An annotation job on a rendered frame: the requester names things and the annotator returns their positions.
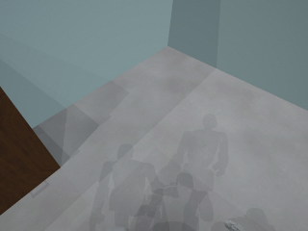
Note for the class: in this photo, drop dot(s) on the cabinet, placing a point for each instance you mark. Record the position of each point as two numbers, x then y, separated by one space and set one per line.
24 160

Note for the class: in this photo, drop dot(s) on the robot right hand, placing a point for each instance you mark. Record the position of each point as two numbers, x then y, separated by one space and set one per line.
233 226

